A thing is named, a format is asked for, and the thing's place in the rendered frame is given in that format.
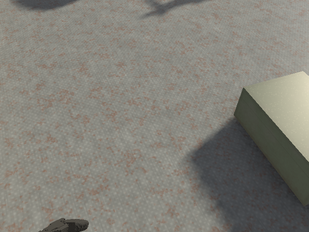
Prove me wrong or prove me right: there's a robot left hand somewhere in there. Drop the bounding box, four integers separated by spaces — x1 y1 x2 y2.
39 217 89 232

